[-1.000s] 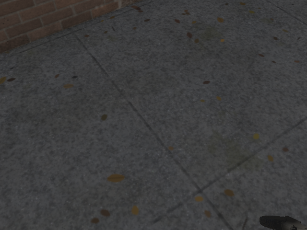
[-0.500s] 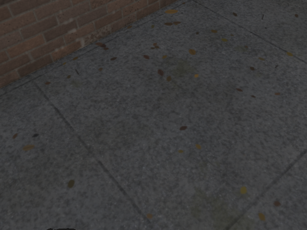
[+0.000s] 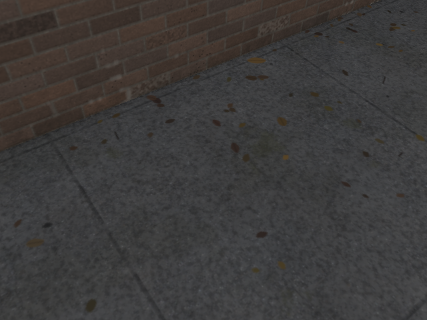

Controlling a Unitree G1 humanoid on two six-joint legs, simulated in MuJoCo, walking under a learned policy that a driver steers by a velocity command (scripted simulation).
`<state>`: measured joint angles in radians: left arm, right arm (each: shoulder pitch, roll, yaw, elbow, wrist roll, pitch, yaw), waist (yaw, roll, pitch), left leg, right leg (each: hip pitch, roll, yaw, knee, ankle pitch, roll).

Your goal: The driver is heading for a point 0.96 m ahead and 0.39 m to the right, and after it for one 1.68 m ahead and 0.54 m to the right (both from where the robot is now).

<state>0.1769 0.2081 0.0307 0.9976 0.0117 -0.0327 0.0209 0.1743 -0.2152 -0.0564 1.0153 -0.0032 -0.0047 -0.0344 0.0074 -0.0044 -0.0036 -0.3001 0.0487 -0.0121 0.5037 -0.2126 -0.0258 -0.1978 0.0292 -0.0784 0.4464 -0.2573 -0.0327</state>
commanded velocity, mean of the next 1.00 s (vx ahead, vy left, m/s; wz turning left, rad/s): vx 0.18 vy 0.00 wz -0.41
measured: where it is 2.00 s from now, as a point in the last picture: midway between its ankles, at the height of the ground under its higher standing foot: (328, 297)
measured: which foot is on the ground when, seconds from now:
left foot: down 0.00-0.46, up 0.48-0.98, down 1.00-1.00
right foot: down 0.00-1.00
